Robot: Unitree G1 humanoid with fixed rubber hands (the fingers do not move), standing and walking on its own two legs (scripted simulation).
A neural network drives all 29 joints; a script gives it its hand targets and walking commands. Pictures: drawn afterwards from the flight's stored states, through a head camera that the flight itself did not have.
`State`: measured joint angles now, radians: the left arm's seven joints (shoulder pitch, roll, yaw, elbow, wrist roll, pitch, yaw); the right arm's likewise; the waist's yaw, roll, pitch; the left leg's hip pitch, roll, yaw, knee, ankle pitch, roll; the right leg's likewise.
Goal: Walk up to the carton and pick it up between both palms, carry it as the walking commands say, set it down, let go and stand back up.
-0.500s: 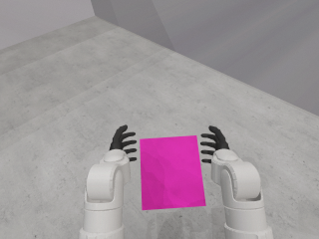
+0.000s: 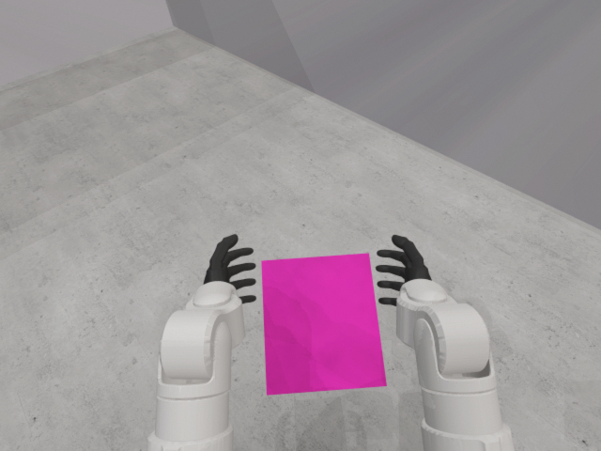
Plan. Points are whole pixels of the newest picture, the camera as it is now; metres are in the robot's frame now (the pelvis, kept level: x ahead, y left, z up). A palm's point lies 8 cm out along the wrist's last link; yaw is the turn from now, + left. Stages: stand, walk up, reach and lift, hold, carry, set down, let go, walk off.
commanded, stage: carry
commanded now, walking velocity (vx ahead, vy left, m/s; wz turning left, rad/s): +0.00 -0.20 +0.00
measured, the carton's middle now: (318, 323) +0.32 +0.00 -0.03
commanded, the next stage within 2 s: none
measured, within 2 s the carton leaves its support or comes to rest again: neither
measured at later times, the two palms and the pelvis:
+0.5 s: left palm (333, 343) +0.23 -0.01 +0.11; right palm (553, 333) +0.24 -0.25 +0.10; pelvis -0.06 -0.14 +0.00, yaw +0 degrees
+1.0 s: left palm (482, 414) +0.16 -0.15 +0.10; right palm out of the picture +0.17 -0.38 +0.10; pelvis -0.13 -0.28 +0.01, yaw +0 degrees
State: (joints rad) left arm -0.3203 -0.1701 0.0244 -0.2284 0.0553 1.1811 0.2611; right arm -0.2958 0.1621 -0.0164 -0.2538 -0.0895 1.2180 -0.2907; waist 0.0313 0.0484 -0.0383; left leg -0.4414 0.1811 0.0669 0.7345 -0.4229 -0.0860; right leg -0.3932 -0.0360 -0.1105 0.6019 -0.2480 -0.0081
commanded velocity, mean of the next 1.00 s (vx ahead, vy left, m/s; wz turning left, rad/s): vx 0.00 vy -0.20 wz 0.00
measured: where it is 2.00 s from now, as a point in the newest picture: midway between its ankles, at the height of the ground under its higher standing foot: outside the picture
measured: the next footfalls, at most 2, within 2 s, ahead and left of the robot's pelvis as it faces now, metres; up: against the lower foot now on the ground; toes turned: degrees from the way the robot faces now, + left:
left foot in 0.24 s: -0.01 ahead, +0.04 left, +0.00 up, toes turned +10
right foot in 0.50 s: -0.01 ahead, -0.29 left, +0.00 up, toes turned -6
